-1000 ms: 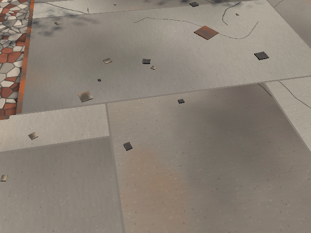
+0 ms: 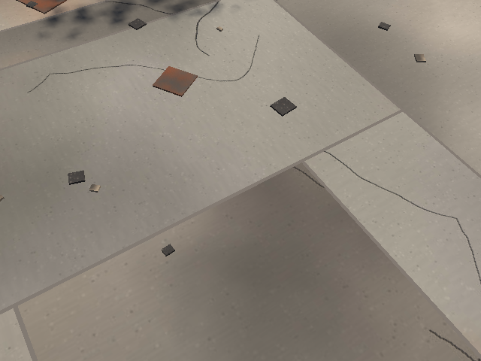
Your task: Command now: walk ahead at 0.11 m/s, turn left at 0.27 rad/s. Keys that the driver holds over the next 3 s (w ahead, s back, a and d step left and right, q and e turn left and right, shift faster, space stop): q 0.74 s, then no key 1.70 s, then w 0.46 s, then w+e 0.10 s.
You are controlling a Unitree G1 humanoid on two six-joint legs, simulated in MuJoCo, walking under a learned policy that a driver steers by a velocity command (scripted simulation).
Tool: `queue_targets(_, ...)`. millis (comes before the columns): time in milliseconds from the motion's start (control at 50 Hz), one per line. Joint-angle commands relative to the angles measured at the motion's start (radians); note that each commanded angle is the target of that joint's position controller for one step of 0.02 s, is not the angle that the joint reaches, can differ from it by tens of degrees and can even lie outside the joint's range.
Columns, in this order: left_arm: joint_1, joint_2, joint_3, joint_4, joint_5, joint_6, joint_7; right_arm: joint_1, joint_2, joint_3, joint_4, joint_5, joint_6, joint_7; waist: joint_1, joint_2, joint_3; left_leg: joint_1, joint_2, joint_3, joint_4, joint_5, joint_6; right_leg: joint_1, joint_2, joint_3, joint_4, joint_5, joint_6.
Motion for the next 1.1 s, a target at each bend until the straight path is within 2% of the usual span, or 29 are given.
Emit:
queue_targets(20, 0.139, 0.065, 0.012, -0.012, -0.003, 0.024, 0.006, 0.025, -0.168, -0.044, -0.043, -0.005, 0.002, -0.002, 0.041, 0.123, -0.198, 0.131, 0.234, -0.261, -0.101, 0.446, 0.145, 0.013, -0.020, -0.012, -0.049, 0.002, 0.025)
queue_targets(100, 0.028, 0.075, 0.010, -0.047, -0.006, 0.048, 0.017, 0.045, -0.184, -0.062, -0.051, -0.015, 0.042, -0.006, 0.006, 0.153, -0.165, 0.060, 0.210, -0.355, -0.176, -0.114, 0.137, -0.020, -0.024, -0.013, -0.155, 0.004, 0.031)
queue_targets(140, -0.014, 0.075, 0.008, -0.061, -0.011, 0.050, 0.019, 0.047, -0.187, -0.071, -0.057, -0.018, 0.057, -0.007, -0.008, 0.162, -0.141, 0.039, 0.205, -0.404, -0.203, -0.275, 0.130, -0.025, -0.022, -0.008, -0.203, 0.015, 0.031)
queue_targets(240, -0.022, 0.067, -0.001, -0.076, -0.030, 0.030, 0.035, 0.036, -0.189, -0.086, -0.065, -0.022, 0.080, -0.004, -0.019, 0.168, -0.134, 0.033, 0.193, -0.482, -0.187, -0.265, 0.108, 0.055, 0.009, 0.001, -0.363, 0.002, 0.010)
queue_targets(280, 0.031, 0.066, -0.003, -0.070, -0.039, 0.018, 0.043, 0.011, -0.187, -0.089, -0.071, -0.019, 0.089, -0.001, 0.005, 0.175, -0.132, 0.016, 0.176, -0.508, -0.172, -0.243, 0.080, 0.142, 0.028, 0.001, -0.513, 0.019, -0.015)
queue_targets(300, 0.079, 0.069, -0.002, -0.061, -0.038, 0.011, 0.047, -0.011, -0.185, -0.090, -0.077, -0.012, 0.094, -0.002, 0.034, 0.170, -0.129, -0.021, 0.151, -0.500, -0.153, -0.271, 0.047, 0.223, 0.029, -0.002, -0.649, 0.080, -0.031)
queue_targets(320, 0.102, 0.106, 0.008, -0.059, -0.032, 0.003, 0.055, -0.010, -0.165, -0.085, -0.086, -0.003, 0.093, -0.004, 0.039, 0.123, -0.121, -0.083, 0.097, -0.461, -0.109, -0.363, -0.008, 0.301, -0.032, 0.054, -0.790, 0.083, -0.053)
queue_targets(340, 0.074, 0.191, 0.025, -0.084, -0.019, 0.004, 0.064, 0.059, -0.103, -0.072, -0.091, 0.007, 0.090, -0.006, -0.012, -0.071, -0.147, -0.147, -0.004, -0.320, 0.116, -0.472, -0.061, 0.347, -0.262, 0.294, -0.906, -0.061, -0.106)
queue_targets(360, -0.067, 0.251, 0.035, -0.133, -0.002, 0.006, 0.061, 0.041, -0.125, -0.080, -0.094, 0.001, 0.084, -0.016, -0.021, -0.201, -0.062, -0.274, -0.132, -0.096, 0.360, -0.477, -0.082, 0.204, -0.436, 0.485, -0.973, -0.007, -0.202)
queue_targets(380, -0.070, 0.183, 0.023, -0.132, 0.002, 0.006, 0.054, 0.022, -0.200, -0.096, -0.085, -0.029, 0.082, -0.017, -0.032, -0.066, -0.063, -0.196, -0.030, -0.110, 0.539, -0.439, -0.089, 0.123, -0.427, 0.388, -0.909, 0.193, -0.233)
queue_targets(400, -0.109, 0.120, 0.005, -0.142, -0.009, 0.004, 0.048, 0.054, -0.188, -0.099, -0.068, -0.029, 0.084, -0.011, -0.067, -0.031, -0.076, -0.160, -0.033, -0.102, 0.620, -0.388, -0.087, 0.107, -0.355, 0.275, -0.868, 0.331, -0.210)
queue_targets(420, -0.127, 0.100, -0.001, -0.151, -0.013, 0.002, 0.044, 0.084, -0.171, -0.096, -0.054, -0.031, 0.092, -0.007, -0.080, -0.036, -0.083, -0.163, -0.029, -0.088, 0.695, -0.350, -0.096, 0.128, -0.301, 0.179, -0.841, 0.422, -0.187)
queue_targets(460, -0.107, 0.101, -0.002, -0.164, -0.013, 0.001, 0.045, 0.094, -0.167, -0.093, -0.048, -0.029, 0.106, 0.006, -0.062, -0.090, -0.100, -0.210, -0.014, -0.053, 0.779, -0.333, -0.118, 0.207, -0.262, 0.087, -0.798, 0.561, -0.184)
queue_targets(480, -0.073, 0.105, -0.001, -0.158, -0.011, 0.003, 0.043, 0.065, -0.163, -0.090, -0.058, -0.025, 0.111, 0.011, -0.041, -0.093, -0.099, -0.234, -0.004, -0.042, 0.762, -0.332, -0.129, 0.247, -0.260, 0.067, -0.784, 0.603, -0.187)
queue_targets(540, 0.028, 0.134, 0.013, -0.134, -0.010, 0.005, 0.041, -0.016, -0.146, -0.077, -0.094, -0.017, 0.118, 0.023, 0.020, -0.107, -0.107, -0.281, 0.020, -0.026, 0.650, -0.349, -0.153, 0.392, -0.294, 0.062, -0.751, 0.692, -0.206)
queue_targets(580, 0.051, 0.152, 0.023, -0.128, -0.009, 0.006, 0.036, -0.040, -0.140, -0.071, -0.111, -0.013, 0.122, 0.030, 0.036, -0.120, -0.118, -0.257, 0.031, -0.011, 0.578, -0.375, -0.154, 0.425, -0.317, 0.051, -0.736, 0.714, -0.213)
queue_targets(680, 0.021, 0.179, 0.038, -0.135, -0.002, 0.008, 0.013, -0.068, -0.126, -0.057, -0.148, 0.001, 0.124, 0.037, 0.036, -0.153, -0.135, -0.073, 0.044, 0.062, 0.383, -0.401, -0.112, 0.344, -0.338, -0.021, -0.697, 0.725, -0.201)
queue_targets(740, 0.009, 0.196, 0.048, -0.134, -0.005, 0.013, 0.004, -0.057, -0.130, -0.057, -0.163, 0.006, 0.118, 0.036, 0.027, -0.167, -0.146, 0.008, 0.037, 0.092, 0.251, -0.378, -0.080, 0.324, -0.355, -0.038, -0.648, 0.701, -0.181)
queue_targets(780, 0.002, 0.194, 0.049, -0.123, -0.018, 0.020, 0.002, -0.001, -0.124, -0.054, -0.148, -0.009, 0.101, 0.025, -0.025, -0.107, -0.154, 0.172, 0.025, 0.077, -0.023, -0.158, -0.050, 0.226, -0.323, -0.088, -0.537, 0.571, -0.110)
queue_targets(800, 0.039, 0.154, 0.040, -0.121, -0.016, 0.024, -0.001, 0.032, -0.188, -0.066, -0.143, -0.028, 0.083, 0.013, -0.032, 0.062, -0.177, 0.320, 0.150, -0.117, -0.142, -0.082, -0.023, 0.076, -0.262, -0.154, -0.363, 0.356, -0.044)
queue_targets(820, 0.025, 0.049, 0.009, -0.184, -0.009, 0.032, 0.000, 0.025, -0.332, -0.091, -0.170, -0.017, 0.069, 0.008, -0.009, 0.322, -0.154, 0.375, 0.458, -0.486, -0.130, 0.367, 0.101, -0.192, -0.083, -0.211, -0.195, -0.201, 0.027)
queue_targets(840, -0.029, 0.102, 0.016, -0.175, -0.008, 0.051, 0.016, 0.113, -0.296, -0.091, -0.138, -0.007, 0.066, 0.001, -0.084, 0.196, -0.194, 0.310, 0.471, -0.415, -0.083, 0.454, 0.206, -0.129, -0.106, -0.067, -0.074, -0.221, 0.022)
queue_targets(860, -0.022, 0.107, 0.019, -0.162, -0.024, 0.061, 0.013, 0.058, -0.227, -0.067, -0.134, -0.009, 0.066, -0.004, -0.036, 0.162, -0.137, 0.268, 0.406, -0.323, -0.086, 0.422, 0.206, -0.129, -0.113, -0.046, -0.032, -0.161, 0.016)
queue_targets(880, -0.012, 0.111, 0.021, -0.141, -0.030, 0.059, 0.008, -0.027, -0.172, -0.048, -0.145, -0.011, 0.069, -0.010, -0.004, 0.143, -0.088, 0.225, 0.334, -0.245, -0.108, 0.340, 0.161, -0.119, -0.125, -0.032, -0.057, -0.076, 0.014)
queue_targets(900, 0.000, 0.129, 0.028, -0.127, -0.022, 0.055, 0.003, -0.078, -0.157, -0.041, -0.154, -0.009, 0.070, -0.018, 0.015, 0.164, -0.077, 0.238, 0.282, -0.204, -0.115, 0.320, 0.123, -0.121, -0.123, -0.039, -0.078, -0.016, 0.016)
queue_targets(920, 0.031, 0.139, 0.031, -0.106, -0.010, 0.056, -0.002, -0.080, -0.148, -0.036, -0.153, -0.006, 0.068, -0.024, 0.017, 0.176, -0.098, 0.250, 0.256, -0.170, -0.106, 0.406, 0.118, -0.093, -0.112, -0.052, -0.068, 0.021, 0.023)
queue_targets(960, 0.054, 0.124, 0.027, -0.086, -0.013, 0.061, -0.010, -0.054, -0.144, -0.028, -0.137, -0.004, 0.061, -0.023, 0.017, 0.130, -0.141, 0.276, 0.253, -0.145, -0.098, 0.455, 0.117, -0.054, -0.100, -0.050, -0.077, 0.049, 0.033)
queue_targets(1000, 0.040, 0.101, 0.020, -0.080, -0.019, 0.068, -0.010, -0.039, -0.146, -0.023, -0.118, -0.008, 0.053, -0.024, 0.008, 0.123, -0.129, 0.281, 0.255, -0.149, -0.109, 0.382, 0.114, -0.042, -0.100, -0.046, -0.149, 0.056, 0.040)
queue_targets(1100, 0.007, 0.080, 0.009, -0.062, -0.019, 0.073, 0.006, -0.016, -0.152, -0.013, -0.072, -0.020, 0.051, -0.028, -0.019, 0.146, -0.087, 0.230, 0.258, -0.190, -0.119, 0.204, 0.123, 0.043, -0.086, -0.048, -0.355, 0.022, 0.026)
